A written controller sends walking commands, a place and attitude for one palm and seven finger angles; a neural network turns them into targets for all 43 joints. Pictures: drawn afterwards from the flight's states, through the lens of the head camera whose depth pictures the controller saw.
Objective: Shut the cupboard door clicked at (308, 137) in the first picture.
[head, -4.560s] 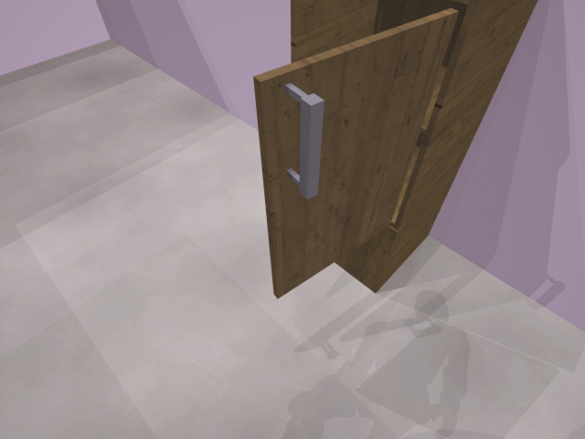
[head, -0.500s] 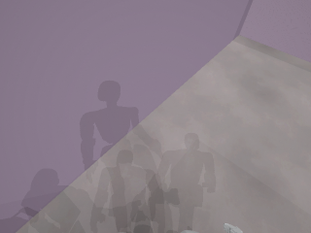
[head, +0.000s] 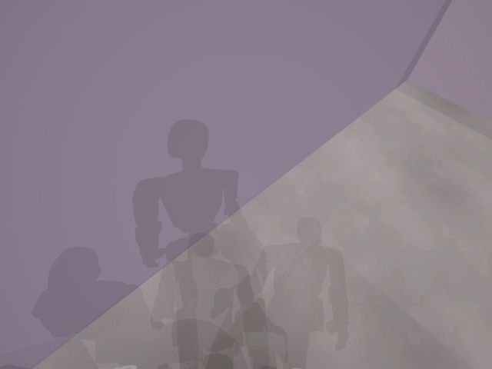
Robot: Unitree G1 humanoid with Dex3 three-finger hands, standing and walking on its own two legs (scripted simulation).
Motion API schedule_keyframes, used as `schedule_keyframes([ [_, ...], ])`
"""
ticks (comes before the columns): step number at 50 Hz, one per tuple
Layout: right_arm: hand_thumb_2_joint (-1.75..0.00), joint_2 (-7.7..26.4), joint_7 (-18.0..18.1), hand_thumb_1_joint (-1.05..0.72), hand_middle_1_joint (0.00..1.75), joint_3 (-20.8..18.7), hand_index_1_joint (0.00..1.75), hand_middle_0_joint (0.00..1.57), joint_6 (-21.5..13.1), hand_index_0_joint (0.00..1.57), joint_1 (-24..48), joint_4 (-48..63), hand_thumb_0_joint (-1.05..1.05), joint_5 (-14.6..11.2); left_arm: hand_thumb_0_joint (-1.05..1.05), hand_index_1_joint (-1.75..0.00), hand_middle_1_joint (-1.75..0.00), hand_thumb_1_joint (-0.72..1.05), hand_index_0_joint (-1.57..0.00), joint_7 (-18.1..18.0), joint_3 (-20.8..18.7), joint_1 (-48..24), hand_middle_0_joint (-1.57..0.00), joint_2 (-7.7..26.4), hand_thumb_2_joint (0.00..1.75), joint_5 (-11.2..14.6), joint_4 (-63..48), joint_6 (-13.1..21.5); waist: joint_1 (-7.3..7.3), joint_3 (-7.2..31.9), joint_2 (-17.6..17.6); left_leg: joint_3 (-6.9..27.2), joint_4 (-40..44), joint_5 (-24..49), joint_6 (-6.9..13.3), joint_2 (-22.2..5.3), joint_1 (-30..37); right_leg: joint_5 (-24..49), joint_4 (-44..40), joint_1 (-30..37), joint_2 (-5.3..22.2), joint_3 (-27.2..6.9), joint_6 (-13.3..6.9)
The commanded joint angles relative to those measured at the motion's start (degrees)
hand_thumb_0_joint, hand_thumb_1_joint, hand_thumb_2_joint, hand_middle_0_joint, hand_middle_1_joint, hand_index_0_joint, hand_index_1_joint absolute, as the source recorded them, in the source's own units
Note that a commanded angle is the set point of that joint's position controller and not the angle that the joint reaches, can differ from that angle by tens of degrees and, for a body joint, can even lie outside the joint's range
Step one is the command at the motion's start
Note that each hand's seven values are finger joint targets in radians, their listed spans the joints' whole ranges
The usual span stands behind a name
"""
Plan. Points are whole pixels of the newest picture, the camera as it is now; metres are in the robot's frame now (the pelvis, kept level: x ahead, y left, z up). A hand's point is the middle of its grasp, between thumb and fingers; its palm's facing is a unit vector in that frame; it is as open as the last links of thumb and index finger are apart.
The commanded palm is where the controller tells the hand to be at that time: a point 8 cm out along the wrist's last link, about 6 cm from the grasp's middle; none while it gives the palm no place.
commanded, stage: turn to face it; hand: left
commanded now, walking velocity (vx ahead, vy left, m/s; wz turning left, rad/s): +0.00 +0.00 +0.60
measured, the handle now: out of the picture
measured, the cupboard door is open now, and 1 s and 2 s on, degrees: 80 80 80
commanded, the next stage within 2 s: none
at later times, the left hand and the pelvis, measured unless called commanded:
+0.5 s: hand out of the picture +0.05 +0.14 -0.14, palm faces +0.33 -0.91 -0.26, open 7.4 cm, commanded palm none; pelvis +0.07 -0.06 +0.02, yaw +19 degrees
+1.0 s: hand out of the picture +0.10 +0.15 -0.14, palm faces +0.57 -0.76 -0.30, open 7.4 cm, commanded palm none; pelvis +0.13 -0.08 +0.01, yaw +37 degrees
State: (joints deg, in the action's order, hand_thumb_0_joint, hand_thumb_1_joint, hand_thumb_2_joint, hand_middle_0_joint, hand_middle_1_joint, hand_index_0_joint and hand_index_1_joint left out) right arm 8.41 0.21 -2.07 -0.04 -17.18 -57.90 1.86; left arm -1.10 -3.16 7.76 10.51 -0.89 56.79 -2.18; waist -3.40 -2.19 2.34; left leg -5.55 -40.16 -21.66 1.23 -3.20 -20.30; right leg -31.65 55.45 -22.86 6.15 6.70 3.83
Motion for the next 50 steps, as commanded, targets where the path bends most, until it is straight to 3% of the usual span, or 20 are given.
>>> schedule_keyframes([
  [1,-0.90,12.1,2.0,-0.90,0.30,-2.8,0.30,0.20,-0.7,0.20,-7.0,1.4,0.00,0.0,0.00,-0.30,-0.30,0.90,-0.20,0.2,-1.3,-4.7,-0.20,3.4,0.90,0.5,-6.5,2.1,-0.28,6.4,-13.4,18.6,13.8,55.8,8.5,-14.5,19.3,2.3,7.6,-13.8,-1.2,-6.0,0.9],
  [5,-0.90,13.1,1.6,-0.90,0.30,-3.6,0.30,0.20,0.1,0.20,-2.4,3.2,0.00,0.0,0.00,-0.30,-0.30,0.90,-0.20,0.5,-1.2,-3.2,-0.20,3.2,0.90,0.7,-6.5,2.0,0.70,6.1,-13.2,16.1,14.3,46.9,6.6,-11.6,14.8,5.3,-8.6,-3.9,-3.9,-3.9,0.4],
  [8,-0.90,13.9,1.1,-0.90,0.30,-4.3,0.30,0.20,0.9,0.20,3.4,5.1,0.00,-0.4,0.00,-0.30,-0.30,0.90,-0.20,0.5,-1.9,3.6,-0.20,4.2,0.90,0.5,-5.5,2.6,3.94,5.5,-11.4,15.8,11.9,34.4,3.7,-8.5,7.3,17.8,-24.9,8.7,-5.7,-1.4,-0.2],
  [9,-0.90,12.6,0.7,-0.90,0.30,-4.3,0.30,0.20,1.0,0.20,4.9,6.0,0.00,-0.9,0.00,-0.30,-0.30,0.90,-0.20,0.2,-2.5,7.1,-0.20,6.8,0.90,0.2,-5.0,3.2,5.69,6.1,-5.7,13.2,7.7,23.0,0.9,-5.2,0.7,26.2,-32.2,17.9,-1.6,-4.5,-1.0],
  [10,-0.90,8.5,0.1,-0.90,0.30,-3.7,0.30,0.20,1.1,0.20,4.7,7.6,0.00,-1.4,0.00,-0.30,-0.30,0.90,-0.20,-0.6,-3.8,9.7,-0.20,12.9,0.90,-0.8,-4.7,3.7,6.40,6.6,12.3,4.3,-5.3,-0.4,-3.6,3.7,-11.5,35.6,-36.6,25.8,14.4,-20.4,-6.2],
  [11,-0.90,9.2,-0.2,-0.90,0.30,-3.9,0.30,0.20,1.7,0.20,5.6,8.6,0.00,-1.2,0.00,-0.30,-0.30,0.90,-0.20,-0.6,-3.7,10.4,-0.20,15.5,0.90,-0.6,-5.1,3.4,7.19,5.6,16.4,5.1,-20.6,-17.4,-3.8,4.5,-11.9,37.6,-38.5,19.6,23.9,-25.2,-12.6],
  [13,-0.90,8.3,-0.4,-0.90,0.30,-3.8,0.30,0.20,2.8,0.20,8.1,7.6,0.00,-0.9,0.00,-0.30,-0.30,0.90,-0.20,-1.3,-2.6,5.4,-0.20,10.8,0.90,-0.5,-6.3,3.3,4.66,1.0,12.1,7.4,-32.4,-11.0,-3.9,0.8,-13.5,35.9,-37.7,13.3,19.1,-19.5,-12.8],
  [16,-0.90,7.3,-1.4,-0.90,0.30,-3.1,0.30,0.20,3.4,0.20,9.3,7.3,0.00,-1.0,0.00,-0.30,-0.30,0.90,-0.20,-1.0,-1.6,3.9,-0.20,8.3,0.90,-0.5,-6.9,3.6,3.08,1.2,10.9,4.8,-27.5,-5.2,-4.9,0.5,-12.2,47.7,-34.6,14.8,13.1,-5.3,-9.2],
  [23,-0.90,6.5,-2.2,-0.90,0.30,-1.9,0.30,0.20,2.6,0.20,14.7,9.7,0.00,-1.3,0.00,-0.30,-0.30,0.90,-0.20,-0.8,-2.6,9.7,-0.20,11.7,0.90,-0.8,-5.8,3.8,5.48,5.5,8.9,-1.4,-4.3,-3.5,-4.1,2.5,-6.6,61.6,-28.9,25.4,14.4,-0.3,-8.8],
  [27,-0.90,9.1,-1.9,-0.90,0.30,-2.5,0.30,0.20,2.0,0.20,10.1,9.9,0.00,-1.0,0.00,-0.30,-0.30,0.90,-0.20,-0.4,-3.1,7.8,-0.20,13.1,0.90,-0.4,-5.9,3.8,1.94,7.7,6.8,-3.6,10.6,6.5,-2.1,3.9,7.0,59.7,-19.2,19.6,14.2,4.4,-5.8],
  [28,-0.90,12.7,-1.7,-0.90,0.30,-3.4,0.30,0.20,1.5,0.20,5.4,8.8,0.00,-0.6,0.00,-0.30,-0.30,0.90,-0.20,-0.1,-3.0,6.7,-0.20,12.5,0.90,0.1,-6.9,3.7,-1.07,10.6,0.4,0.7,15.0,21.0,0.2,-0.9,19.2,49.5,-9.3,10.2,12.7,6.1,-3.1],
  [29,-0.90,20.2,-1.3,-0.90,0.30,-5.4,0.30,0.20,1.2,0.20,1.4,8.6,0.00,-0.1,0.00,-0.30,-0.30,0.90,-0.20,0.5,-2.1,5.4,-0.20,8.4,0.90,0.7,-9.5,3.3,-3.30,12.4,-18.5,24.8,16.2,45.8,10.2,-19.2,29.4,3.2,6.1,-8.5,3.2,6.6,1.6],
  [30,-0.90,22.6,-1.1,-0.90,0.30,-5.6,0.30,0.20,2.0,0.20,-1.2,7.7,0.00,-0.8,0.00,-0.30,-0.30,0.90,-0.20,-0.1,-1.7,2.6,-0.20,9.0,0.90,-0.1,-11.8,2.2,-3.77,12.6,-15.1,25.8,16.6,46.9,15.0,-24.4,25.6,-7.7,13.4,-10.8,1.4,-1.4,1.1],
  [34,-0.90,16.7,0.5,-0.90,0.30,-4.2,0.30,0.20,1.1,0.20,9.2,10.0,0.00,-0.4,0.00,-0.30,-0.30,0.90,-0.20,0.4,-2.2,1.9,-0.20,8.1,0.90,-0.4,-8.9,0.8,1.63,2.9,-11.5,17.7,19.0,31.8,8.9,-12.8,11.4,5.1,11.1,-10.6,0.9,-6.5,1.6],
  [43,-0.90,16.2,0.1,-0.90,0.30,-4.9,0.30,0.20,1.8,0.20,11.5,10.1,0.00,-0.4,0.00,-0.30,-0.30,0.90,-0.20,0.5,-2.1,6.6,-0.20,6.8,0.90,0.1,-8.9,1.7,4.71,4.9,-11.3,18.8,13.8,23.9,5.6,-7.3,2.7,13.2,-19.8,9.1,-5.5,-2.3,0.7],
  [44,-0.90,15.2,0.0,-0.90,0.30,-4.9,0.30,0.20,1.9,0.20,12.3,10.5,0.00,-0.7,0.00,-0.30,-0.30,0.90,-0.20,0.3,-2.5,8.6,-0.20,8.0,0.90,-0.1,-8.4,2.2,5.99,4.4,-9.0,17.5,10.7,18.0,3.3,-4.9,-1.9,18.6,-27.6,15.1,-4.0,-2.8,0.3],
  [45,-0.90,11.6,-0.4,-0.90,0.30,-4.5,0.30,0.20,1.9,0.20,11.1,11.2,0.00,-1.3,0.00,-0.30,-0.30,0.90,-0.20,-0.3,-3.4,10.5,-0.20,12.4,0.90,-0.8,-8.3,3.0,6.84,5.5,4.3,12.2,0.5,4.6,-0.5,1.4,-10.4,19.9,-36.2,22.2,7.1,-14.5,-2.9],
  [46,-0.90,9.1,-0.7,-0.90,0.30,-4.1,0.30,0.20,1.9,0.20,10.8,12.4,0.00,-1.3,0.00,-0.30,-0.30,0.90,-0.20,-0.6,-4.0,10.6,-0.20,16.9,0.90,-1.1,-8.7,3.0,7.47,5.6,17.8,5.6,-16.2,-14.6,-3.6,7.6,-15.3,26.6,-40.2,21.6,22.1,-28.6,-10.4],
  [47,-0.90,11.0,-0.8,-0.90,0.30,-4.5,0.30,0.20,2.3,0.20,11.1,12.2,0.00,-1.0,0.00,-0.30,-0.30,0.90,-0.20,-1.0,-3.7,9.6,-0.20,15.9,0.90,-0.7,-9.4,3.0,7.12,5.3,12.7,9.1,-26.7,-14.2,-3.0,4.0,-13.2,26.2,-39.4,15.7,24.1,-26.6,-13.6],
  [50,-0.90,9.0,-1.6,-0.90,0.30,-3.9,0.30,0.20,3.3,0.20,10.2,9.6,0.00,-0.9,0.00,-0.30,-0.30,0.90,-0.20,-1.1,-2.0,1.8,-0.20,10.2,0.90,-0.6,-10.7,2.7,2.75,2.1,11.6,6.7,-32.5,-5.5,-4.4,0.9,-12.7,34.0,-35.6,11.7,14.3,-10.0,-10.0],
])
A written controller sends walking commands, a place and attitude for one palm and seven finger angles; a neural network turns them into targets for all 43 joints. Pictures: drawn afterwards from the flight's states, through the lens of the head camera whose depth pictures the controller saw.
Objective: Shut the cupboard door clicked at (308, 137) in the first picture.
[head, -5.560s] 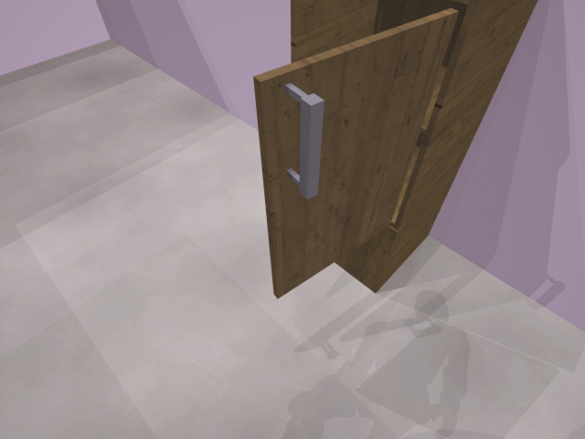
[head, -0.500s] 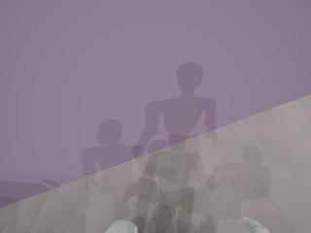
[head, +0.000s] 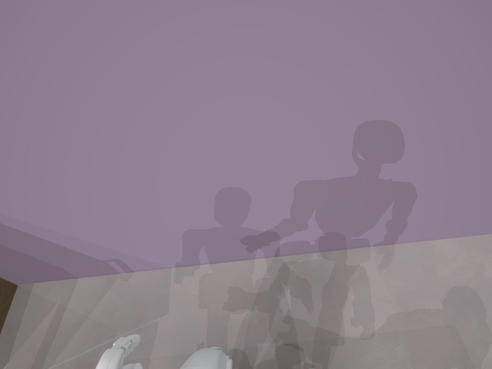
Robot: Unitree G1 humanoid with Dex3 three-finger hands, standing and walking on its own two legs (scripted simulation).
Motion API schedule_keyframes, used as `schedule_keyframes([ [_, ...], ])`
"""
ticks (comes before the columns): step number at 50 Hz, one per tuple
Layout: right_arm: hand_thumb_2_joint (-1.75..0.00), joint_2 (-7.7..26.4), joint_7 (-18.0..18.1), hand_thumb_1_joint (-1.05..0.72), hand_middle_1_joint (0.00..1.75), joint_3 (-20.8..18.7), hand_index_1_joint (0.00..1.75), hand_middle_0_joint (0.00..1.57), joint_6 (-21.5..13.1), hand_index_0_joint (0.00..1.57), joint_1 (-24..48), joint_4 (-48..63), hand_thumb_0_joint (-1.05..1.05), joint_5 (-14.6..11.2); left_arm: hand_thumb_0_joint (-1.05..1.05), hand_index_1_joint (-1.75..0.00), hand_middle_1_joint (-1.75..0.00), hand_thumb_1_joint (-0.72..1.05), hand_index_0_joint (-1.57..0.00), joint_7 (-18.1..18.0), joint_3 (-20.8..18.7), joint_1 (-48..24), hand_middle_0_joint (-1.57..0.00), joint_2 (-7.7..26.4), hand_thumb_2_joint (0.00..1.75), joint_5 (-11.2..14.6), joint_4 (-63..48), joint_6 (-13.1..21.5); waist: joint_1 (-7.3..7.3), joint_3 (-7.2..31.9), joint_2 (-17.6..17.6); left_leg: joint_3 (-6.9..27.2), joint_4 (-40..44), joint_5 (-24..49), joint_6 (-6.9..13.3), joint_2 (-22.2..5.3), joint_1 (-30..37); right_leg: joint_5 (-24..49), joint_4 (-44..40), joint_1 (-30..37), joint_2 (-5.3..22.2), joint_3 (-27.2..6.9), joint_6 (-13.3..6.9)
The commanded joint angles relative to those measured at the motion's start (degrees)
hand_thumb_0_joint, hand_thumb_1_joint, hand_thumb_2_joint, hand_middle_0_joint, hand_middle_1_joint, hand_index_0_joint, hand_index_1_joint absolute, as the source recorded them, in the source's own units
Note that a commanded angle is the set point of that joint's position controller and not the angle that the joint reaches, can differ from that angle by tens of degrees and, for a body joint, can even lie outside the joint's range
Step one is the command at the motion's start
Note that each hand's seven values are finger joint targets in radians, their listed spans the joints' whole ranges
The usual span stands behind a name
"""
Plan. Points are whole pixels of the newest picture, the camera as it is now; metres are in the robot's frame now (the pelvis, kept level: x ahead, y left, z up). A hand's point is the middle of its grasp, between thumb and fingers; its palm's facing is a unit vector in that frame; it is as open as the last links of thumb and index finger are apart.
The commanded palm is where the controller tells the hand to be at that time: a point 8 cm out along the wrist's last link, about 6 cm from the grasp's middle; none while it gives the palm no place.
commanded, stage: turn to face it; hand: left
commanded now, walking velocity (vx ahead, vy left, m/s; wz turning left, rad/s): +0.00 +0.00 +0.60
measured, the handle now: out of the picture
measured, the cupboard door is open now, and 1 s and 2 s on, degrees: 80 80 80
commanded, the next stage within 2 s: none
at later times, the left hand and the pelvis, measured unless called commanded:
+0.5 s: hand out of the picture +0.05 +0.23 -0.15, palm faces +0.32 -0.90 -0.28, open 7.4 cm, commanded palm none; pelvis +0.03 +0.00 +0.01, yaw +18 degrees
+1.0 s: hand out of the picture -0.04 +0.19 -0.18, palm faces +0.62 -0.75 -0.24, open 7.4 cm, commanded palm none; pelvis +0.05 +0.00 +0.00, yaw +38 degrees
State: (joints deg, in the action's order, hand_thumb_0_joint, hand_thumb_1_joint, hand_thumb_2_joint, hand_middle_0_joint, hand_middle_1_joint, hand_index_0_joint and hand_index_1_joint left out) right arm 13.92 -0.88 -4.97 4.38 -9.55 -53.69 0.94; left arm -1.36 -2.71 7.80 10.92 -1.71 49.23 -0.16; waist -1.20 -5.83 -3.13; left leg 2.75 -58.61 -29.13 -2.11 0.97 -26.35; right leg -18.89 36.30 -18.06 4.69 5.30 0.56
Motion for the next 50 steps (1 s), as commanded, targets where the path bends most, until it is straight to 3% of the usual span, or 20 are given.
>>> schedule_keyframes([
  [1,-0.90,2.9,-0.7,-0.90,0.30,-0.8,0.30,0.20,-0.9,0.20,2.1,4.9,0.00,-0.1,0.00,-0.30,-0.30,0.90,-0.20,-0.8,-2.3,1.2,-0.20,9.5,0.90,0.1,-3.3,0.8,0.15,5.7,17.1,-2.9,-11.0,2.8,-1.3,-3.2,-5.4,22.9,-16.2,6.8,14.9,-5.4,-5.8],
  [7,-0.90,0.6,-1.2,-0.90,0.30,0.4,0.30,0.20,-2.0,0.20,4.7,5.3,0.00,-0.6,0.00,-0.30,-0.30,0.90,-0.20,-0.5,-3.6,6.8,-0.20,12.2,0.90,-0.2,-0.6,1.1,3.60,8.2,15.1,-9.2,14.1,1.5,-1.0,-1.8,0.5,37.5,-10.0,16.8,16.4,-0.4,-5.5],
  [10,-0.90,2.8,-0.9,-0.90,0.30,0.0,0.30,0.20,-2.5,0.20,0.0,4.5,0.00,-0.3,0.00,-0.30,-0.30,0.90,-0.20,0.0,-4.0,5.8,-0.20,12.6,0.90,0.5,-0.4,0.9,0.70,9.9,12.4,-10.3,28.5,12.5,0.2,-0.9,11.0,34.1,-2.8,12.4,15.7,3.4,-2.2],
  [11,-0.90,5.8,-0.8,-0.90,0.30,-0.8,0.30,0.20,-3.0,0.20,-3.6,3.8,0.00,0.0,0.00,-0.30,-0.30,0.90,-0.20,0.2,-3.9,5.2,-0.20,11.5,0.90,1.0,-1.2,0.6,-1.58,12.3,5.1,-6.4,33.7,24.5,2.1,-4.3,21.0,27.4,5.4,5.0,13.9,5.8,0.7],
  [12,-0.90,12.3,-0.4,-0.90,0.30,-2.5,0.30,0.20,-3.4,0.20,-7.3,3.7,0.00,0.5,0.00,-0.30,-0.30,0.90,-0.20,0.7,-3.0,4.4,-0.20,7.5,0.90,1.4,-3.3,0.3,-3.50,14.7,-12.4,15.3,34.9,45.9,9.8,-20.2,31.2,-6.3,18.8,-11.5,5.1,7.3,5.1],
  [13,-0.90,15.3,0.2,-0.90,0.30,-3.2,0.30,0.20,-2.8,0.20,-11.4,2.3,0.00,0.5,0.00,-0.30,-0.30,0.90,-0.20,0.3,-2.1,-0.3,-0.20,6.0,0.90,0.8,-5.6,-0.4,-5.88,14.2,-13.1,19.6,36.1,52.7,16.1,-26.4,28.3,-21.3,27.6,-15.7,2.7,0.9,4.7],
  [18,-0.90,9.5,1.9,-0.90,0.30,-1.4,0.30,0.20,-3.7,0.20,-1.7,4.1,0.00,0.8,0.00,-0.30,-0.30,0.90,-0.20,0.9,-2.6,-0.2,-0.20,6.1,0.90,0.7,-1.6,-1.3,-0.54,7.9,-7.2,9.9,37.1,38.7,11.1,-15.2,17.5,-6.7,27.0,-14.1,1.5,-4.7,4.4],
  [22,-0.90,10.2,1.7,-0.90,0.30,-1.7,0.30,0.20,-3.3,0.20,-1.6,4.1,0.00,0.9,0.00,-0.30,-0.30,0.90,-0.20,0.8,-2.2,0.6,-0.20,5.6,0.90,1.0,-1.5,-1.1,-0.44,9.1,-4.4,10.8,35.8,36.8,11.2,-14.2,16.5,-7.3,13.5,-7.1,-1.4,-3.2,4.0],
  [26,-0.90,9.8,1.4,-0.90,0.30,-1.9,0.30,0.20,-2.5,0.20,2.6,5.2,0.00,0.3,0.00,-0.30,-0.30,0.90,-0.20,0.6,-2.7,7.1,-0.20,6.5,0.90,1.1,-0.5,-0.1,2.78,8.8,-4.6,11.6,31.3,30.4,8.1,-10.6,7.6,4.0,-6.4,7.9,-3.6,-1.1,3.2],
  [27,-0.90,7.8,1.0,-0.90,0.30,-1.7,0.30,0.20,-2.5,0.20,3.0,5.7,0.00,-0.2,0.00,-0.30,-0.30,0.90,-0.20,0.2,-3.3,9.6,-0.20,9.6,0.90,0.5,-0.4,0.5,4.25,9.1,2.7,8.3,25.2,20.6,4.8,-6.1,1.2,5.7,-15.5,14.9,2.1,-6.8,1.8],
  [28,-0.90,3.5,0.6,-0.90,0.30,-1.1,0.30,0.20,-2.5,0.20,2.1,6.9,0.00,-0.5,0.00,-0.30,-0.30,0.90,-0.20,-0.4,-4.5,10.5,-0.20,14.9,0.90,-0.2,-0.2,1.1,4.50,8.8,19.7,-1.2,10.4,0.1,0.1,3.1,-8.9,10.3,-20.9,19.6,18.6,-24.4,-5.0],
  [29,-0.90,5.1,0.2,-0.90,0.30,-1.3,0.30,0.20,-2.3,0.20,3.1,7.3,0.00,0.0,0.00,-0.30,-0.30,0.90,-0.20,-0.4,-3.9,10.0,-0.20,16.2,0.90,0.1,-1.0,0.8,4.75,7.7,18.6,0.3,-3.6,-7.3,0.4,1.7,-7.8,12.2,-21.3,12.1,24.7,-25.8,-9.7],
  [32,-0.90,4.0,-0.4,-0.90,0.30,-1.4,0.30,0.20,-1.1,0.20,2.0,4.5,0.00,0.0,0.00,-0.30,-0.30,0.90,-0.20,-0.9,-2.5,2.5,-0.20,9.4,0.90,0.4,-2.1,0.9,0.23,5.1,15.4,0.3,-14.0,2.5,-0.8,-2.4,-7.5,21.7,-17.4,8.4,15.8,-11.4,-7.2],
  [35,-0.90,2.5,-0.9,-0.90,0.30,-0.4,0.30,0.20,-1.0,0.20,4.0,4.3,0.00,-0.2,0.00,-0.30,-0.30,0.90,-0.20,-0.8,-2.3,4.8,-0.20,9.4,0.90,0.2,-1.7,1.4,1.30,6.1,15.3,-3.9,-4.1,3.2,-1.7,-2.4,-5.3,33.4,-14.6,12.9,14.0,-3.2,-5.6],
  [41,-0.90,1.3,-1.1,-0.90,0.30,0.6,0.30,0.20,-2.1,0.20,6.3,5.5,0.00,-0.6,0.00,-0.30,-0.30,0.90,-0.20,-0.4,-3.8,9.0,-0.20,12.7,0.90,-0.1,0.4,1.1,3.45,8.2,15.2,-9.6,18.7,3.8,-0.4,-0.7,2.3,41.8,-8.3,17.9,16.2,0.2,-5.2],
  [44,-0.90,5.6,-0.8,-0.90,0.30,-0.7,0.30,0.20,-2.9,0.20,-0.9,4.1,0.00,0.1,0.00,-0.30,-0.30,0.90,-0.20,0.2,-4.0,7.1,-0.20,12.1,0.90,0.9,-0.1,0.8,-1.38,11.5,7.5,-7.7,33.7,22.8,2.1,-2.8,21.0,32.6,5.3,6.4,14.3,5.7,0.2],
  [45,-0.90,12.5,-0.4,-0.90,0.30,-2.4,0.30,0.20,-3.4,0.20,-5.3,3.6,0.00,0.6,0.00,-0.30,-0.30,0.90,-0.20,0.7,-3.3,6.5,-0.20,8.3,0.90,1.4,-2.5,0.4,-3.68,14.7,-10.6,14.1,34.9,43.5,10.0,-18.9,32.0,-1.7,19.1,-10.4,5.9,7.6,4.6],
  [46,-0.90,15.7,0.1,-0.90,0.30,-3.2,0.30,0.20,-2.8,0.20,-9.2,2.6,0.00,0.3,0.00,-0.30,-0.30,0.90,-0.20,0.4,-2.2,2.4,-0.20,6.6,0.90,0.8,-4.9,-0.2,-5.50,14.7,-13.7,19.7,36.1,53.3,16.6,-26.1,30.0,-21.0,28.1,-15.5,2.9,1.5,4.6],
  [47,-0.90,14.1,0.7,-0.90,0.30,-2.7,0.30,0.20,-3.0,0.20,-9.5,2.4,0.00,0.3,0.00,-0.30,-0.30,0.90,-0.20,-0.2,-2.2,-1.1,-0.20,7.3,0.90,0.4,-5.2,-0.9,-5.50,13.8,-8.5,19.5,36.1,47.3,16.4,-24.6,27.3,-18.1,31.7,-17.2,3.2,-2.8,4.3],
  [50,-0.90,10.7,1.8,-0.90,0.30,-1.6,0.30,0.20,-3.4,0.20,-0.6,4.6,0.00,0.6,0.00,-0.30,-0.30,0.90,-0.20,0.6,-2.7,0.5,-0.20,6.9,0.90,0.7,-2.1,-1.3,-0.93,8.0,-7.5,11.8,38.1,35.7,12.2,-16.4,17.1,-7.6,30.7,-14.8,2.8,-5.4,4.5],
])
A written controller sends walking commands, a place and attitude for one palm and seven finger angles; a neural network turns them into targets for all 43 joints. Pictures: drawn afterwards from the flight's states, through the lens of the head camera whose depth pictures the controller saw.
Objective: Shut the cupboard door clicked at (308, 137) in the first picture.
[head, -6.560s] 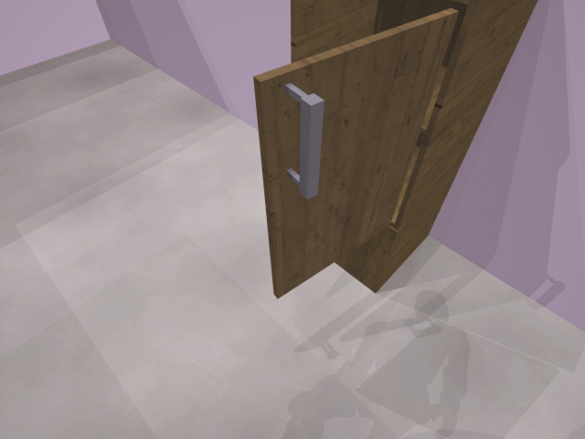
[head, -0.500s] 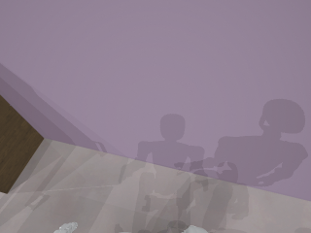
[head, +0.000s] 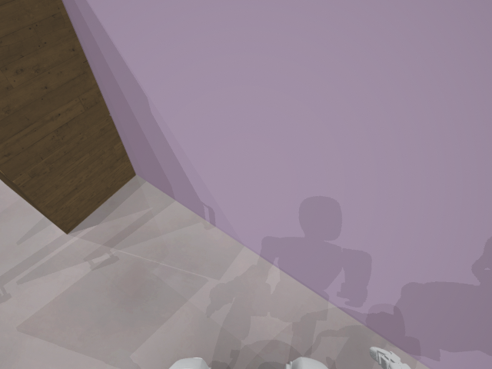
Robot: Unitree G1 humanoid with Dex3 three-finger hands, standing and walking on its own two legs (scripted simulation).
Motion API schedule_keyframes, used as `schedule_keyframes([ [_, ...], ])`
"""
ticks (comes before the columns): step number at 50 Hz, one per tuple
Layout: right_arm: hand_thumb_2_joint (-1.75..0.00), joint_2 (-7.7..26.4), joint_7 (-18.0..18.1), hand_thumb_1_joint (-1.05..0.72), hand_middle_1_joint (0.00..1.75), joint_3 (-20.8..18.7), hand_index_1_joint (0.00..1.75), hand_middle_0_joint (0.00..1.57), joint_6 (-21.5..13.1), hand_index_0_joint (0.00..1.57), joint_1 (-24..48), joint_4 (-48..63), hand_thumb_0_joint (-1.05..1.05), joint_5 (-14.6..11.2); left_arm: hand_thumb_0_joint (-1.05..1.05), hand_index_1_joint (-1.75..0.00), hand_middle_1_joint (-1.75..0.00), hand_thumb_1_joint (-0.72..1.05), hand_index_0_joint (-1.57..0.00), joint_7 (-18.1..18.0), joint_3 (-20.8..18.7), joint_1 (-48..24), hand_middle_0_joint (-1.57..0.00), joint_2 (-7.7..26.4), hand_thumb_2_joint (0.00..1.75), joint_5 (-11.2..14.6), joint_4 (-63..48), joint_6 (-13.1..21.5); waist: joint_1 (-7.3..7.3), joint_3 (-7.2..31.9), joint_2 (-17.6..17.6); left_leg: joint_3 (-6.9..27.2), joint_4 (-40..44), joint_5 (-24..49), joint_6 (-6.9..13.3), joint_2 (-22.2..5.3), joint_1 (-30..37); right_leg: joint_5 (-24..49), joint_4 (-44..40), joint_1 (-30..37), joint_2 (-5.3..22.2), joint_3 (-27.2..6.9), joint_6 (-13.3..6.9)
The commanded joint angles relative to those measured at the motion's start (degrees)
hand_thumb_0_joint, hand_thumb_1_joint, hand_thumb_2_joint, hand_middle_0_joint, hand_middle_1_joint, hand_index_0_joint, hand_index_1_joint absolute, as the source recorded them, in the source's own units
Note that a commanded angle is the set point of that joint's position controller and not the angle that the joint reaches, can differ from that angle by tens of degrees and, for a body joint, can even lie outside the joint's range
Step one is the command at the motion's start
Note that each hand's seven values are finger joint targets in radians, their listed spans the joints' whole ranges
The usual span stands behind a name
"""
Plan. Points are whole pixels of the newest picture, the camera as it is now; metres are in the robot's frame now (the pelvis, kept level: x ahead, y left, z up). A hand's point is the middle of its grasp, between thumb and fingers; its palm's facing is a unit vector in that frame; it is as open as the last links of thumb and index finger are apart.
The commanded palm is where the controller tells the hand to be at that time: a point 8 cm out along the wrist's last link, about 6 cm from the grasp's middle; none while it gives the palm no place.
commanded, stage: turn to face it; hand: left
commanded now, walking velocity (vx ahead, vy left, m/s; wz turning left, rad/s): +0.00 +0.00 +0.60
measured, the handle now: out of the picture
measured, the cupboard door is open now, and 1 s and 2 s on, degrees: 80 80 80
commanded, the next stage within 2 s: take the last steps up to it in 1.26 s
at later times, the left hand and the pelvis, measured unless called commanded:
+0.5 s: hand out of the picture +0.05 +0.16 -0.15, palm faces +0.31 -0.92 -0.23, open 7.4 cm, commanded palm none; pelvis +0.03 -0.04 +0.01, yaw +19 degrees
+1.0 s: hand out of the picture +0.02 +0.18 -0.14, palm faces +0.57 -0.76 -0.31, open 7.4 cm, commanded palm none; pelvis +0.06 -0.05 +0.01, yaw +36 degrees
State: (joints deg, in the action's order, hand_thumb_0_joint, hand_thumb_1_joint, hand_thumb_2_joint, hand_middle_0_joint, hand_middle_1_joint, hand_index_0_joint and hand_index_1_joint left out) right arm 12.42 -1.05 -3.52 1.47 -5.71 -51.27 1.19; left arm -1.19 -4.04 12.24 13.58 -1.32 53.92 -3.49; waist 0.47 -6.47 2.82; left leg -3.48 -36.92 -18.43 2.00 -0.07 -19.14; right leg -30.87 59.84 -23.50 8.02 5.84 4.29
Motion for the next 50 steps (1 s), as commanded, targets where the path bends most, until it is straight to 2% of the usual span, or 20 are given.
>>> schedule_keyframes([
  [1,-0.90,11.7,1.9,-0.90,0.30,-2.8,0.30,0.20,-0.6,0.20,-3.6,2.3,0.00,0.4,0.00,-0.30,-0.30,0.90,-0.20,0.7,-1.4,-3.0,-0.20,4.1,0.90,0.2,-6.2,1.9,-1.86,8.1,-12.5,16.4,16.6,23.8,7.2,-13.9,8.9,5.6,4.8,-7.8,-1.3,-5.4,0.7],
  [10,-0.90,11.2,1.4,-0.90,0.30,-3.4,0.30,0.20,0.4,0.20,-1.2,2.8,0.00,0.2,0.00,-0.30,-0.30,0.90,-0.20,0.5,-1.3,2.1,-0.20,3.9,0.90,0.6,-6.0,3.2,0.75,9.2,-11.9,19.1,10.7,19.1,4.5,-9.3,0.8,14.4,-28.1,12.1,-7.3,-1.8,-0.4],
  [11,-0.90,9.9,1.2,-0.90,0.30,-3.3,0.30,0.20,0.4,0.20,-1.0,3.2,0.00,-0.2,0.00,-0.30,-0.30,0.90,-0.20,0.1,-1.9,4.1,-0.20,5.8,0.90,0.4,-5.7,3.8,1.97,9.6,-6.9,17.5,6.5,13.5,1.9,-6.3,-4.0,18.2,-36.3,18.8,-4.2,-4.4,-1.1],
  [12,-0.90,6.2,0.8,-0.90,0.30,-2.9,0.30,0.20,0.4,0.20,-1.7,4.1,0.00,-0.8,0.00,-0.30,-0.30,0.90,-0.20,-0.6,-3.0,5.8,-0.20,11.1,0.90,-0.6,-5.6,4.4,2.82,10.3,7.9,10.1,-5.5,-1.9,-2.3,1.3,-14.6,20.0,-42.9,26.0,9.8,-19.6,-5.7],
  [13,-0.90,5.9,0.5,-0.90,0.30,-2.9,0.30,0.20,0.4,0.20,-1.0,4.9,0.00,-0.5,0.00,-0.30,-0.30,0.90,-0.20,-0.6,-3.0,5.5,-0.20,13.4,0.90,-0.6,-6.0,4.3,3.05,9.3,14.2,5.5,-21.2,-17.7,-4.0,4.0,-15.5,25.1,-45.0,20.8,21.1,-26.8,-12.7],
  [15,-0.90,6.6,0.2,-0.90,0.30,-3.2,0.30,0.20,1.7,0.20,-1.5,2.9,0.00,0.0,0.00,-0.30,-0.30,0.90,-0.20,-1.0,-1.9,-0.4,-0.20,8.9,0.90,-0.1,-7.0,4.2,-0.25,4.8,11.4,7.7,-35.5,-11.5,-4.1,-0.3,-15.0,20.2,-44.7,11.3,16.3,-21.0,-12.7],
  [18,-0.90,4.4,-0.6,-0.90,0.30,-2.2,0.30,0.20,1.7,0.20,-1.9,1.8,0.00,-0.3,0.00,-0.30,-0.30,0.90,-0.20,-1.0,-1.2,-2.8,-0.20,6.4,0.90,-0.3,-7.5,4.4,-1.50,5.7,9.2,3.7,-28.8,-8.2,-5.5,-1.8,-12.9,37.5,-39.8,15.0,11.3,-5.7,-9.8],
  [23,-0.90,2.4,-0.9,-0.90,0.30,-0.9,0.30,0.20,0.9,0.20,2.1,2.5,0.00,-0.8,0.00,-0.30,-0.30,0.90,-0.20,-0.7,-2.4,4.3,-0.20,9.9,0.90,-0.5,-4.6,4.4,2.30,8.1,8.6,-2.5,-7.8,-9.2,-5.0,0.0,-6.9,52.8,-33.5,22.6,13.0,-1.4,-9.4],
  [27,-0.90,5.6,-0.7,-0.90,0.30,-1.7,0.30,0.20,0.2,0.20,-4.7,1.4,0.00,-0.4,0.00,-0.30,-0.30,0.90,-0.20,-0.1,-2.7,2.3,-0.20,9.8,0.90,0.4,-4.7,4.0,-2.14,11.2,4.2,-2.6,11.1,7.3,-2.9,-0.1,9.6,44.8,-21.8,14.5,11.3,4.0,-4.3],
  [29,-0.90,16.9,0.3,-0.90,0.30,-4.6,0.30,0.20,-0.2,0.20,-13.0,0.3,0.00,0.3,0.00,-0.30,-0.30,0.90,-0.20,0.4,-0.9,-1.7,-0.20,3.3,0.90,0.9,-9.4,3.3,-6.99,15.0,-22.5,27.7,14.9,45.5,11.5,-24.4,23.4,-9.1,2.1,-10.0,-0.4,3.3,1.6],
  [30,-0.90,16.5,0.7,-0.90,0.30,-4.4,0.30,0.20,0.0,0.20,-14.6,-0.8,0.00,0.2,0.00,-0.30,-0.30,0.90,-0.20,-0.1,-1.0,-4.7,-0.20,4.7,0.90,0.1,-10.3,2.6,-7.30,14.9,-14.8,25.2,14.1,35.4,12.6,-24.1,20.0,-7.9,6.9,-10.3,-0.6,-2.6,0.4],
  [32,-0.90,13.4,1.8,-0.90,0.30,-3.7,0.30,0.20,-0.4,0.20,-8.5,1.0,0.00,0.4,0.00,-0.30,-0.30,0.90,-0.20,0.1,-1.2,-6.1,-0.20,4.1,0.90,0.4,-8.4,2.4,-4.78,10.7,-16.7,22.3,15.8,24.4,9.8,-18.5,12.4,0.0,8.0,-11.2,0.0,-5.5,0.5],
  [35,-0.90,11.3,1.9,-0.90,0.30,-2.8,0.30,0.20,-0.8,0.20,-4.6,1.7,0.00,0.6,0.00,-0.30,-0.30,0.90,-0.20,0.8,-1.4,-3.2,-0.20,3.3,0.90,0.3,-6.1,2.1,-1.92,8.3,-10.7,16.6,16.0,25.2,7.2,-13.6,9.8,5.3,1.5,-7.5,-2.0,-4.7,0.5],
  [40,-0.90,11.8,1.6,-0.90,0.30,-3.1,0.30,0.20,-0.1,0.20,-3.4,1.9,0.00,0.7,0.00,-0.30,-0.30,0.90,-0.20,0.7,-1.0,-1.9,-0.20,3.1,0.90,0.5,-6.3,2.2,-1.47,8.2,-11.8,18.5,15.1,20.7,6.9,-12.1,5.4,5.6,-13.6,1.7,-5.5,-2.9,0.1],
  [43,-0.90,10.9,1.4,-0.90,0.30,-3.1,0.30,0.20,0.3,0.20,-0.2,2.9,0.00,0.1,0.00,-0.30,-0.30,0.90,-0.20,0.4,-1.5,3.8,-0.20,4.3,0.90,0.6,-5.4,3.2,1.78,9.0,-9.9,18.6,9.7,16.5,3.8,-8.6,-1.6,16.0,-30.7,14.8,-6.4,-2.2,-0.5],
  [44,-0.90,8.5,1.1,-0.90,0.30,-2.9,0.30,0.20,0.4,0.20,-0.5,3.3,0.00,-0.4,0.00,-0.30,-0.30,0.90,-0.20,0.0,-2.1,5.4,-0.20,7.4,0.90,0.1,-5.2,3.9,2.57,9.4,-2.4,14.6,2.6,7.7,0.4,-3.8,-8.1,15.9,-39.4,21.4,0.6,-9.2,-2.4],
  [45,-0.90,4.8,0.7,-0.90,0.30,-2.3,0.30,0.20,0.3,0.20,-1.3,4.5,0.00,-0.7,0.00,-0.30,-0.30,0.90,-0.20,-0.5,-3.1,6.0,-0.20,12.6,0.90,-0.7,-5.2,4.3,2.90,8.6,14.7,5.0,-12.4,-11.9,-4.0,5.0,-16.4,20.0,-44.7,24.0,16.3,-25.6,-9.3],
  [46,-0.90,6.5,0.4,-0.90,0.30,-2.6,0.30,0.20,0.6,0.20,-0.2,4.8,0.00,-0.2,0.00,-0.30,-0.30,0.90,-0.20,-0.5,-2.5,5.5,-0.20,13.1,0.90,-0.3,-5.9,4.0,3.10,7.6,11.1,7.0,-25.5,-17.1,-3.4,2.9,-14.4,20.5,-45.3,16.0,21.1,-25.9,-13.6],
  [47,-0.90,6.1,0.5,-0.90,0.30,-3.1,0.30,0.20,1.3,0.20,-0.6,4.1,0.00,-0.2,0.00,-0.30,-0.30,0.90,-0.20,-1.0,-2.5,2.8,-0.20,10.8,0.90,-0.2,-6.2,4.1,1.13,7.9,13.1,8.6,-32.7,-15.1,-3.3,1.4,-15.0,21.2,-44.7,14.0,19.0,-25.6,-13.4],
  [50,-0.90,4.8,-0.4,-0.90,0.30,-2.3,0.30,0.20,1.9,0.20,-1.3,1.7,0.00,-0.1,0.00,-0.30,-0.30,0.90,-0.20,-0.8,-0.9,-1.8,-0.20,6.3,0.90,-0.1,-6.9,4.5,-1.44,4.7,9.2,5.7,-34.0,-6.5,-4.9,-1.1,-13.1,31.8,-41.3,11.8,11.3,-9.0,-9.9],
])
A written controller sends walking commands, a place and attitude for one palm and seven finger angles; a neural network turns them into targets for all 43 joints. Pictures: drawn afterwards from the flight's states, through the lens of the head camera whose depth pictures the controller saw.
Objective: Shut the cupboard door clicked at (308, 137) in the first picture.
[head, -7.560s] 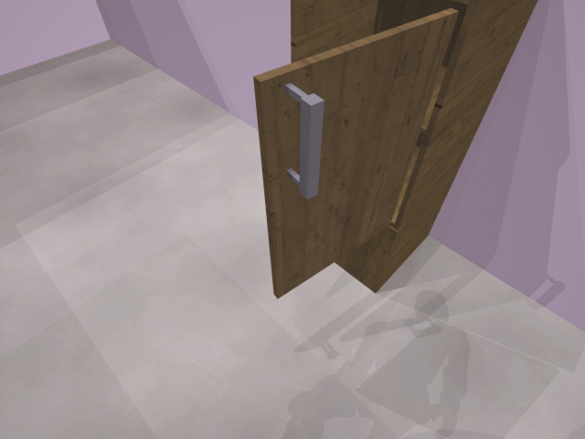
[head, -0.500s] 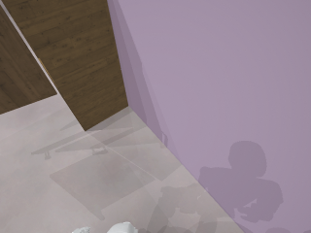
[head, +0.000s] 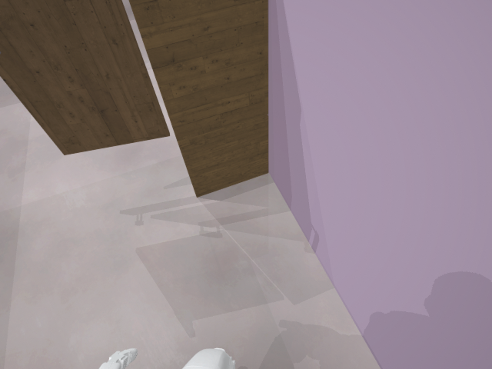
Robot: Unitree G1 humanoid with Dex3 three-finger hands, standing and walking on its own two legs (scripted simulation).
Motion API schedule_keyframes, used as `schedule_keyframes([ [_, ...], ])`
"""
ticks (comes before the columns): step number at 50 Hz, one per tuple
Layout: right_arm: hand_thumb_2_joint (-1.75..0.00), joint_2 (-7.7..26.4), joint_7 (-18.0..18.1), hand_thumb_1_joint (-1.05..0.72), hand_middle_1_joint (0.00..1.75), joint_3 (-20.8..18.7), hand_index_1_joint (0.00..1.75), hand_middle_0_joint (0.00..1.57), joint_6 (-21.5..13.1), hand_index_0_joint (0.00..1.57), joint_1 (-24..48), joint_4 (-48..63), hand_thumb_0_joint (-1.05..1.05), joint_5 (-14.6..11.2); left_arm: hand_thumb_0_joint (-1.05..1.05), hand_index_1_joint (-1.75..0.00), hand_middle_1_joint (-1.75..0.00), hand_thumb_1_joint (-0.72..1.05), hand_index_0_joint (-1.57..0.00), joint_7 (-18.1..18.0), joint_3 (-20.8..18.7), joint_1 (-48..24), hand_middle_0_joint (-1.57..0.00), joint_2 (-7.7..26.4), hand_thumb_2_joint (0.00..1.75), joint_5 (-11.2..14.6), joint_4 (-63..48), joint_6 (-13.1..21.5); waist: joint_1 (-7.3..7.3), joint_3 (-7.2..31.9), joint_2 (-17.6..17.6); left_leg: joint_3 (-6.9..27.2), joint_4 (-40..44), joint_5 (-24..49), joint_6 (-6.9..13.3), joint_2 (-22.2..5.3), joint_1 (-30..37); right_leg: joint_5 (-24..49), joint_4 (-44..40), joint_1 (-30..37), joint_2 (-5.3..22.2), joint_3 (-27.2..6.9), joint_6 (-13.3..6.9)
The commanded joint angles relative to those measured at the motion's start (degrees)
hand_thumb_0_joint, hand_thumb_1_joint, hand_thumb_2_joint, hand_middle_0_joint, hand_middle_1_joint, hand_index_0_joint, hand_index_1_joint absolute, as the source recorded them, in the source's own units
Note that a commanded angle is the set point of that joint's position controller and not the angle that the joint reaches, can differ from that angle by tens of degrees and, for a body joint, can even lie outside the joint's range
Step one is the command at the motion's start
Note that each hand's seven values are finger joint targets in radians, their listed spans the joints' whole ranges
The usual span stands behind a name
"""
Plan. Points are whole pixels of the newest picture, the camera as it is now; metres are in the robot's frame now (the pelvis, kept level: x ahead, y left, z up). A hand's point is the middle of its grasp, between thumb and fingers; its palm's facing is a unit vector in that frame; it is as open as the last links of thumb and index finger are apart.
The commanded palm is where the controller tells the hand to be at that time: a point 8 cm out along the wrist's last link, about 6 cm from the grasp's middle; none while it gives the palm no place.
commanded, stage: turn to face it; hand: left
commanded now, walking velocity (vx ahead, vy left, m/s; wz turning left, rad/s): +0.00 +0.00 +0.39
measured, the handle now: out of the picture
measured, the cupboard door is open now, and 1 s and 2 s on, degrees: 80 80 80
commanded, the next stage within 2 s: take the last steps up to it in 0.26 s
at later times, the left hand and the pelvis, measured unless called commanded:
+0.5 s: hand out of the picture +0.03 +0.22 -0.16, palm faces +0.24 -0.94 -0.26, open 7.4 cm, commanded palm none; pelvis +0.03 +0.01 +0.00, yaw +11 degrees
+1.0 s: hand out of the picture +0.02 +0.27 -0.18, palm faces +0.38 -0.90 -0.19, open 7.4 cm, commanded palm none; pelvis +0.13 +0.12 -0.01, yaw +18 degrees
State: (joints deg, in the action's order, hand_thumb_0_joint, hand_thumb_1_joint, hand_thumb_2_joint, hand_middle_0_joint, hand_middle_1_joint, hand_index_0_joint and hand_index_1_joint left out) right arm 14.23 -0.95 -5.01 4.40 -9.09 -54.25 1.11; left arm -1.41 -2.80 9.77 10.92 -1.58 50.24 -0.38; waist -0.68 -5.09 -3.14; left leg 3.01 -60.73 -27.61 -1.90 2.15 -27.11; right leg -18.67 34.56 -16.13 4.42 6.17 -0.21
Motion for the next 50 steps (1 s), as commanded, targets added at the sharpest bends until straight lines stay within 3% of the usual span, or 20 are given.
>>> schedule_keyframes([
  [1,-0.90,2.5,-0.6,-0.90,0.30,-0.4,0.30,0.20,-1.1,0.20,1.8,4.4,0.00,-0.1,0.00,-0.30,-0.30,0.90,-0.20,-0.7,-2.1,1.0,-0.20,9.0,0.90,0.0,-3.2,1.5,-0.25,4.5,15.2,-2.0,-6.2,2.6,-1.2,-3.2,-3.9,22.4,-15.3,6.1,14.3,-7.0,-5.1],
  [6,-0.90,0.1,-0.5,-0.90,0.30,0.9,0.30,0.20,-2.0,0.20,5.6,4.4,0.00,-0.6,0.00,-0.30,-0.30,0.90,-0.20,-0.4,-3.2,7.6,-0.20,11.7,0.90,-0.3,0.2,1.6,3.43,6.5,14.5,-7.6,14.5,-0.6,-1.0,-1.8,1.8,37.3,-10.3,13.7,15.7,-3.9,-5.7],
  [10,-0.90,1.9,0.0,-0.90,0.30,1.0,0.30,0.20,-3.2,0.20,-0.1,2.3,0.00,-0.4,0.00,-0.30,-0.30,0.90,-0.20,0.0,-3.4,6.6,-0.20,11.2,0.90,0.6,1.8,1.2,0.15,8.1,12.4,-8.6,35.6,15.0,0.8,-1.5,16.4,33.7,-1.7,8.5,13.3,0.1,-0.9],
  [11,-0.90,6.2,0.2,-0.90,0.30,0.0,0.30,0.20,-3.8,0.20,-2.5,1.9,0.00,0.1,0.00,-0.30,-0.30,0.90,-0.20,0.2,-3.1,6.7,-0.20,9.2,0.90,1.1,0.8,0.9,-1.17,11.3,1.6,-0.3,38.5,28.9,3.9,-9.8,26.0,22.1,6.0,0.1,9.8,3.4,2.3],
  [12,-0.90,10.8,0.6,-0.90,0.30,-1.1,0.30,0.20,-3.7,0.20,-5.3,1.7,0.00,0.3,0.00,-0.30,-0.30,0.90,-0.20,0.5,-1.7,5.7,-0.20,5.7,0.90,1.3,-0.8,0.7,-2.49,12.8,-12.9,14.9,37.7,50.5,11.1,-23.0,32.2,-12.4,16.0,-11.6,3.7,3.4,5.0],
  [13,-0.90,12.5,1.0,-0.90,0.30,-1.3,0.30,0.20,-3.0,0.20,-7.2,1.1,0.00,0.5,0.00,-0.30,-0.30,0.90,-0.20,0.0,-1.3,3.1,-0.20,5.0,0.90,0.7,-2.2,-0.1,-3.81,11.5,-9.9,13.8,38.1,48.6,15.2,-26.0,25.7,-19.8,22.8,-10.5,2.8,-1.3,3.9],
  [15,-0.90,9.1,2.5,-0.90,0.30,-0.4,0.30,0.20,-3.6,0.20,-3.8,1.3,0.00,0.6,0.00,-0.30,-0.30,0.90,-0.20,0.1,-1.7,0.2,-0.20,5.4,0.90,0.8,-0.1,-0.9,-2.38,7.7,-13.3,11.4,39.1,47.3,14.0,-20.5,21.1,-14.0,26.7,-13.0,2.7,-5.3,3.9],
  [19,-0.90,6.9,2.8,-0.90,0.30,0.6,0.30,0.20,-4.2,0.20,-1.5,1.4,0.00,0.7,0.00,-0.30,-0.30,0.90,-0.20,0.8,-1.3,3.0,-0.20,3.7,0.90,1.0,2.9,-0.9,-0.07,8.3,-5.0,5.5,38.5,45.9,12.1,-16.8,20.5,-9.7,18.4,-7.4,1.0,-3.8,3.7],
  [23,-0.90,6.9,1.9,-0.90,0.30,0.4,0.30,0.20,-3.6,0.20,0.3,1.0,0.00,0.5,0.00,-0.30,-0.30,0.90,-0.20,1.8,-1.5,7.9,-0.20,3.3,0.90,0.3,4.6,0.4,2.36,5.3,-4.8,5.8,39.0,11.8,9.8,-12.6,11.3,-4.8,0.9,3.8,-2.6,1.0,3.1],
  [24,-0.90,6.2,1.6,-0.90,0.30,0.5,0.30,0.20,-3.5,0.20,1.4,1.3,0.00,0.1,0.00,-0.30,-0.30,0.90,-0.20,1.8,-1.9,11.1,-0.20,4.1,0.90,0.1,5.5,1.0,3.98,4.4,-1.9,4.1,34.8,4.4,7.7,-9.5,5.9,-1.0,-7.2,10.4,-1.8,0.6,2.8],
  [25,-0.90,3.0,1.1,-0.90,0.30,0.8,0.30,0.20,-3.7,0.20,1.4,2.1,0.00,-0.4,0.00,-0.30,-0.30,0.90,-0.20,1.4,-2.8,14.0,-0.20,7.7,0.90,-0.6,6.3,1.8,5.49,3.2,10.5,-1.3,23.5,-1.7,4.7,-3.6,-4.4,-9.2,-16.2,17.7,7.3,-11.1,0.0],
  [26,-0.90,1.1,0.5,-0.90,0.30,1.3,0.30,0.20,-3.8,0.20,4.0,4.7,0.00,-0.3,0.00,-0.30,-0.30,0.90,-0.20,0.9,-3.9,17.2,-0.20,13.0,0.90,-0.6,6.4,2.1,7.72,0.8,24.6,-5.3,7.4,-8.4,1.8,1.2,-14.6,-13.3,-25.7,19.6,22.5,-32.4,-6.9],
  [27,-0.90,3.8,0.1,-0.90,0.30,0.7,0.30,0.20,-3.5,0.20,6.5,5.6,0.00,0.4,0.00,-0.30,-0.30,0.90,-0.20,0.5,-3.8,17.4,-0.20,13.3,0.90,0.0,6.0,2.2,7.37,-0.4,16.3,-0.1,-2.2,-5.7,1.8,-2.2,-15.1,-17.2,-27.6,14.6,26.4,-35.2,-10.2],
  [32,-0.90,0.7,-1.5,-0.90,0.30,0.4,0.30,0.20,-2.6,0.20,2.9,1.2,0.00,0.2,0.00,-0.30,-0.30,0.90,-0.20,0.3,-2.2,9.4,-0.20,6.5,0.90,0.0,5.6,4.3,1.69,-1.6,13.5,-2.0,-5.1,13.3,-0.3,-6.4,-9.9,0.8,-25.5,6.5,15.8,-10.2,-3.4],
  [40,-0.90,-2.2,-2.3,-0.90,0.30,2.0,0.30,0.20,-4.5,0.20,6.8,2.1,0.00,-0.2,0.00,-0.30,-0.30,0.90,-0.20,0.6,-3.1,15.2,-0.20,8.9,0.90,-0.4,10.7,4.4,4.53,0.8,14.3,-10.4,23.2,10.6,0.7,-3.8,-1.0,20.7,-18.4,14.7,16.7,-0.8,-3.4],
  [43,-0.90,1.1,-1.3,-0.90,0.30,1.3,0.30,0.20,-5.6,0.20,-5.7,-1.4,0.00,0.3,0.00,-0.30,-0.30,0.90,-0.20,0.9,-3.3,11.8,-0.20,9.0,0.90,-0.1,10.4,3.8,-2.13,5.0,10.7,-14.4,34.4,13.5,2.7,-0.5,20.1,24.9,-4.2,6.3,13.3,4.4,-0.9],
  [44,-0.90,6.7,-0.4,-0.90,0.30,-0.1,0.30,0.20,-6.0,0.20,-13.9,-3.6,0.00,0.8,0.00,-0.30,-0.30,0.90,-0.20,1.4,-2.8,12.5,-0.20,6.1,0.90,0.3,9.0,3.5,-5.35,10.6,-1.3,-4.5,35.1,13.3,6.0,-8.8,33.3,14.9,10.7,-3.4,8.8,7.7,1.2],
  [45,-0.90,12.2,0.7,-0.90,0.30,-1.8,0.30,0.20,-6.0,0.20,-20.8,-4.9,0.00,1.1,0.00,-0.30,-0.30,0.90,-0.20,1.8,-2.0,11.2,-0.20,2.6,0.90,0.8,6.6,3.3,-7.41,14.7,-15.4,16.3,40.9,13.2,12.2,-22.1,40.4,-15.9,27.5,-17.3,1.0,6.9,2.7],
  [47,-0.90,10.9,1.6,-0.90,0.30,-1.2,0.30,0.20,-6.0,0.20,-18.5,-5.0,0.00,0.7,0.00,-0.30,-0.30,0.90,-0.20,1.1,-1.3,2.5,-0.20,1.6,0.90,0.3,3.4,3.1,-6.10,10.6,-9.5,18.3,45.9,2.9,15.1,-24.2,30.4,-13.3,41.9,-24.0,2.5,-2.4,-0.6],
  [50,-0.90,3.2,2.2,-0.90,0.30,1.0,0.30,0.20,-7.1,0.20,-9.9,-3.0,0.00,0.8,0.00,-0.30,-0.30,0.90,-0.20,2.0,-1.4,4.0,-0.20,0.8,0.90,-0.2,5.9,2.4,-1.15,1.6,-5.3,8.5,49.4,7.2,12.9,-19.7,16.8,-4.4,36.3,-20.7,5.7,-3.8,-0.4],
])
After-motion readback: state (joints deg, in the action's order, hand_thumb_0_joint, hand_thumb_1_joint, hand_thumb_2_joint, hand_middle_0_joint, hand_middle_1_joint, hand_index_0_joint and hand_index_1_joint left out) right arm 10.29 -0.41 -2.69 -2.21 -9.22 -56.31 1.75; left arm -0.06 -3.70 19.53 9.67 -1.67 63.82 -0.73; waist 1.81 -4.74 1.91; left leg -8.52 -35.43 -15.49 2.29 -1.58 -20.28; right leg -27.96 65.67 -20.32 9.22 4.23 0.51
